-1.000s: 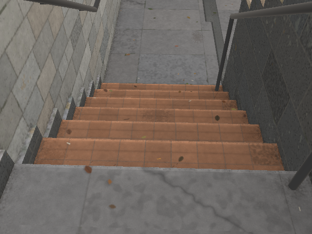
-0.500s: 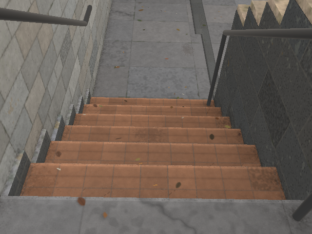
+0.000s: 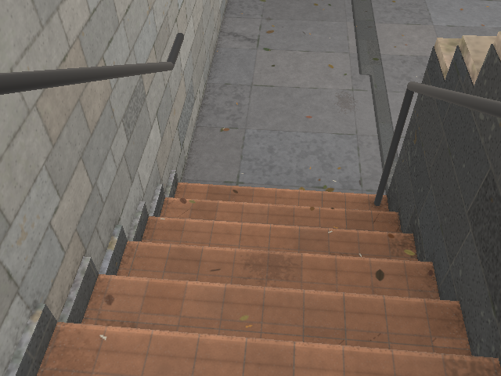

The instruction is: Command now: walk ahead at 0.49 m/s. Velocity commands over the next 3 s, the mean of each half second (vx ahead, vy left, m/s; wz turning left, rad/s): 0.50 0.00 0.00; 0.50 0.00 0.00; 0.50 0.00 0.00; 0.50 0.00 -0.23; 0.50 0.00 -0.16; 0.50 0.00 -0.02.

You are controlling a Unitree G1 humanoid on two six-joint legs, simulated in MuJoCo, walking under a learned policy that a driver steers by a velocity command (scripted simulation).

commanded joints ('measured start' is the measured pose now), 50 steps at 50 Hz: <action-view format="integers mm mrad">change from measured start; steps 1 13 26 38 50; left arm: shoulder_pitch -7 33 -46 -214 349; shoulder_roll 147 174 99 74 181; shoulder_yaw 25 34 58 63 63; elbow -53 -6 -93 -170 6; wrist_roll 0 -24 -21 17 17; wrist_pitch -11 53 71 47 45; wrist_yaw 24 47 51 -9 -33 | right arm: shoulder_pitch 7 26 210 314 371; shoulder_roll -39 -104 -87 -66 23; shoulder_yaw -10 -33 -19 12 1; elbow -47 -69 26 75 140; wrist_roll -9 -8 -19 -4 18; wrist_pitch -1 -29 -16 -12 15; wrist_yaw -2 55 35 -41 -11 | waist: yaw -32 -108 -32 -69 117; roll -78 -120 7 26 -353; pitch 61 -7 -8 73 -162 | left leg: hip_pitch -73 327 527 272 -92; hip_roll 34 -108 92 17 -251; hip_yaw -11 93 -174 -35 -42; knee -166 -545 -881 -572 1028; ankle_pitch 156 99 185 -84 -808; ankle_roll -18 57 222 138 -27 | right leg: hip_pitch -39 90 -554 -464 477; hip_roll -301 -295 -231 -180 -312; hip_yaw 248 142 175 130 125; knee -180 182 705 411 360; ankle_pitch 81 488 10 687 879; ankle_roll -154 -76 40 33 -50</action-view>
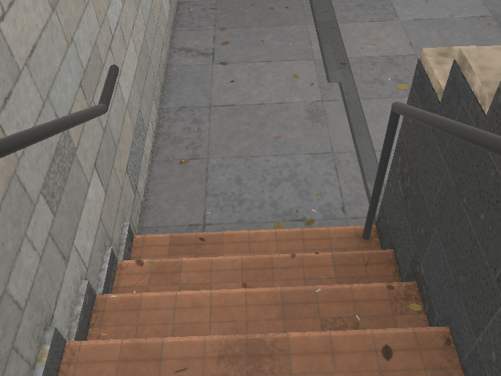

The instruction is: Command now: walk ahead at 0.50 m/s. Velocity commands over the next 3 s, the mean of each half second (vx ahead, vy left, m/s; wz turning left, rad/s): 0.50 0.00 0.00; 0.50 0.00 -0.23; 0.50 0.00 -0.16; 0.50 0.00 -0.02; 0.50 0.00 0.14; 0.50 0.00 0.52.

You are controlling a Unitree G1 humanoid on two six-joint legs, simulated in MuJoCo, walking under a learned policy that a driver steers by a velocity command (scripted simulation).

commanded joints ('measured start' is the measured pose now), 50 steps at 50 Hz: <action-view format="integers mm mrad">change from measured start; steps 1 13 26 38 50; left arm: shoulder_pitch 499 370 374 241 -59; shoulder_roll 160 50 76 46 -10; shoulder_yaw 23 -22 8 28 6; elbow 125 188 130 18 -137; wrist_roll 11 9 -7 -4 -3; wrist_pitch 2 -35 47 29 45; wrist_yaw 6 88 140 122 11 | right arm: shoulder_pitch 179 -200 -426 -202 -3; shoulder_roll -18 -39 -52 -28 -49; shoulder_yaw -2 -25 -10 26 6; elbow -8 -186 -283 -56 12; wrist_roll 26 -17 0 -59 -22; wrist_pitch -37 0 -13 -64 -33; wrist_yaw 40 54 124 73 -2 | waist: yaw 146 49 167 150 19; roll -388 -10 -15 161 103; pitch -193 31 110 92 159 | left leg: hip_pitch -673 -727 -314 -216 -212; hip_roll -71 168 123 253 193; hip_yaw -196 -201 -75 -228 40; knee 742 -261 -1078 -1070 -751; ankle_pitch -69 979 1148 814 489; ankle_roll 36 47 50 196 136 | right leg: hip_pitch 757 129 147 -483 -205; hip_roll -165 -168 -66 46 103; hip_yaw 136 335 237 192 67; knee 392 82 578 881 257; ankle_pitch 593 -214 -388 -207 405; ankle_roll -98 -207 -143 11 4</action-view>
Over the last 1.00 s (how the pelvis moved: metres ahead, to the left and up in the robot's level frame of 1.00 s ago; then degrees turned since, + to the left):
0.48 -0.02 -0.16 0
